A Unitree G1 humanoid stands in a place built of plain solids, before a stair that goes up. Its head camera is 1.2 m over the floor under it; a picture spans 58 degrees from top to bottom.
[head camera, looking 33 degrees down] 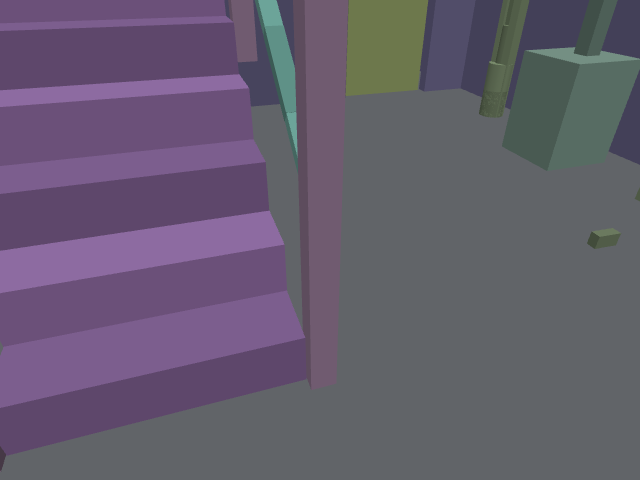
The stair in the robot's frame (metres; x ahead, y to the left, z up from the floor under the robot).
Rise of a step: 0.20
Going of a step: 0.24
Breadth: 0.90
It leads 18 degrees to the left of straight ahead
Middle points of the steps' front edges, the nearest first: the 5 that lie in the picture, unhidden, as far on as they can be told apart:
0.84 0.47 0.20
1.08 0.55 0.40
1.31 0.62 0.59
1.54 0.69 0.79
1.78 0.77 0.99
